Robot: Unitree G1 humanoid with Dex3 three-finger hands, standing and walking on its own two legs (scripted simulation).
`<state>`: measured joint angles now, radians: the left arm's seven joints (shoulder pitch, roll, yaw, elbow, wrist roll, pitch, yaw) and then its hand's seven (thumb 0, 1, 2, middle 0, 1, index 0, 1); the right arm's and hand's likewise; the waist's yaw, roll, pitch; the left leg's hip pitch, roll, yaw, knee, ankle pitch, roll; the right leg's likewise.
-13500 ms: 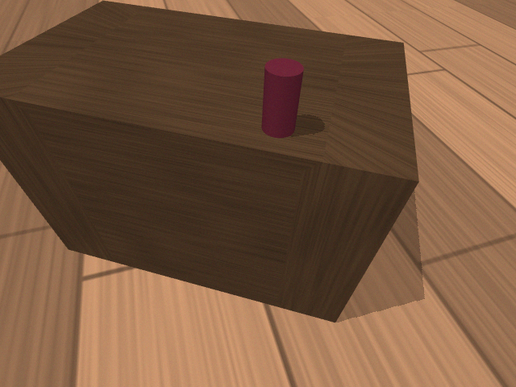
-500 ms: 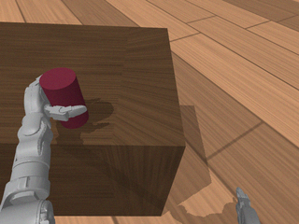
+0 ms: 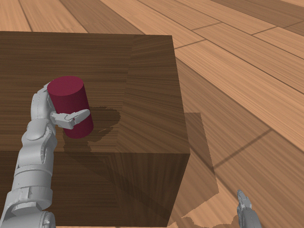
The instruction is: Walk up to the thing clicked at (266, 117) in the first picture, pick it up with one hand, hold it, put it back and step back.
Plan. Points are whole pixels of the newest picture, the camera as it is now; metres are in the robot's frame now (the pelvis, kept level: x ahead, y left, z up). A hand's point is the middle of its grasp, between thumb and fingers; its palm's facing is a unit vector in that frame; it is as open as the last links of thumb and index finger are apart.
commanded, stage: settle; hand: left
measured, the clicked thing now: (73, 108) +0.40 +0.21 +0.13
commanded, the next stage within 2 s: lift in 0.34 s
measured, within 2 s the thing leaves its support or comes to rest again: leaves its support in 0.06 s
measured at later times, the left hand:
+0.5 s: hand (62, 98) +0.38 +0.21 +0.18, palm faces +0.21 -0.98 +0.00, open 10.9 cm
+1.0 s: hand (56, 83) +0.35 +0.19 +0.25, palm faces +0.19 -0.98 -0.01, open 10.9 cm
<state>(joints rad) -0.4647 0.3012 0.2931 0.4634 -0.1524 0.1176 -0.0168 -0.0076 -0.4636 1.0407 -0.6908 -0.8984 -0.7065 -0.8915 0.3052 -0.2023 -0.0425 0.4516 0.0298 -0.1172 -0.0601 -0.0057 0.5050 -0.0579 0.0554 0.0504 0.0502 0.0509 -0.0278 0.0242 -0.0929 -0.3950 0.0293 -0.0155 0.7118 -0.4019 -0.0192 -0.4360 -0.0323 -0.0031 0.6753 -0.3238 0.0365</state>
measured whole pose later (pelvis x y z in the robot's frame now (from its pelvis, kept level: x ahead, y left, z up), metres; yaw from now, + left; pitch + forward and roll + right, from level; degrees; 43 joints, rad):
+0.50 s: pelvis -0.02 +0.00 +0.01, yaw +1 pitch +2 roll -1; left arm -0.52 0.34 0.30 0.44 -0.17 0.24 -0.03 -0.01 -0.47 1.05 -0.68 -0.91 -0.70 -0.91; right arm 0.25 -0.20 -0.05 0.59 0.03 -0.22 -0.08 -0.01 0.52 -0.06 0.06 0.05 0.05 0.05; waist -0.03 0.04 -0.07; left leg -0.33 0.03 -0.02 0.63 -0.34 -0.02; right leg -0.36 -0.04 -0.01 0.59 -0.27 0.03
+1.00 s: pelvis -0.02 +0.00 +0.01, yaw +1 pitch -1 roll -1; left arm -0.50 0.30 0.29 0.14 -0.19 0.48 0.00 -0.01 -0.47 1.05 -0.67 -0.95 -0.68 -0.94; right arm 0.25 -0.20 -0.07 0.64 0.02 -0.29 -0.08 -0.01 0.53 -0.05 0.05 0.05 0.05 0.05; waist -0.01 0.07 -0.07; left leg -0.24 0.02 -0.02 0.57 -0.31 -0.02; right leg -0.27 -0.04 -0.01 0.53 -0.24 0.04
